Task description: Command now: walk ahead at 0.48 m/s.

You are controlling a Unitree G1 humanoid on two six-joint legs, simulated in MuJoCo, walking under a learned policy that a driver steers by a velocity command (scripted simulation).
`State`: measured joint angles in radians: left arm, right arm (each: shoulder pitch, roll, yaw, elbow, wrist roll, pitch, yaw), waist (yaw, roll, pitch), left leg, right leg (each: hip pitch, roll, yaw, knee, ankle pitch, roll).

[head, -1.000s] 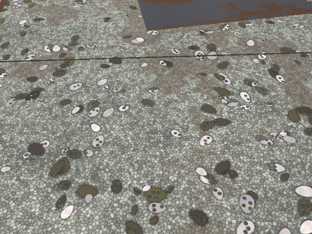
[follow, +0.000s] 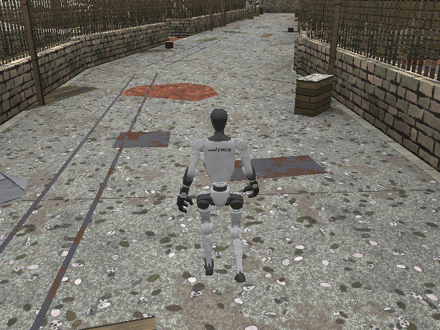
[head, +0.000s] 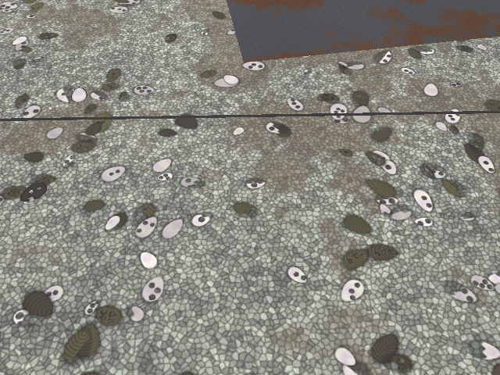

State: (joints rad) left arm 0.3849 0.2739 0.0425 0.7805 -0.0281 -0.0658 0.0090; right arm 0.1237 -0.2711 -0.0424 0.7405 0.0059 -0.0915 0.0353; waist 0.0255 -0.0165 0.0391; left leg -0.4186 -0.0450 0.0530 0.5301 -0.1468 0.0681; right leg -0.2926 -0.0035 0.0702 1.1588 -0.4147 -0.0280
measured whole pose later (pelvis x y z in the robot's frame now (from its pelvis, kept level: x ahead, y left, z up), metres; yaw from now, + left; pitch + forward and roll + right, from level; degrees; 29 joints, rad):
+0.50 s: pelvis +0.28 -0.05 +0.00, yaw +1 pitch +2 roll +1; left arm 0.08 0.26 0.03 0.66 0.00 -0.10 -0.03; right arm 0.39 -0.30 -0.03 0.88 0.01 -0.06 0.01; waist -0.06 0.01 0.04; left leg -0.17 -0.02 -0.04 0.89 -0.47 0.03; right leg -0.48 0.00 -0.04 0.57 -0.14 -0.05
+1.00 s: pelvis +0.56 -0.01 -0.01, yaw +1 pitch +2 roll -1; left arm 0.38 0.31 0.05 0.89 -0.01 -0.04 0.01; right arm 0.06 -0.27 -0.03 0.72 0.01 -0.09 0.04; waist 0.06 0.00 0.03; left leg -0.49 0.01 0.03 0.55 -0.10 0.05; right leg -0.04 -0.01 -0.01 0.60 -0.48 -0.01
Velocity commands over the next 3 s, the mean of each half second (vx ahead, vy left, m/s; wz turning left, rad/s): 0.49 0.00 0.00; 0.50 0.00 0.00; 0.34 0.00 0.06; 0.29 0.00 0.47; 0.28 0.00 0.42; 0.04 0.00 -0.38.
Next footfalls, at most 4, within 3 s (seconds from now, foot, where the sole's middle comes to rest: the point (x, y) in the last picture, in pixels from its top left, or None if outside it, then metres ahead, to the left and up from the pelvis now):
0.44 right None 0.42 -0.15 -0.76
0.96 left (231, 282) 0.71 0.10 -0.76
1.44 right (301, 216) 0.95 -0.12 -0.76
1.84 left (226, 245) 0.83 0.12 -0.76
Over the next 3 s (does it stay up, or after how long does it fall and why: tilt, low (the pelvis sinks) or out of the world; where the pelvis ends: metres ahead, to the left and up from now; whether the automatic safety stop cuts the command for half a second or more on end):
stays up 1.11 0.07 0.00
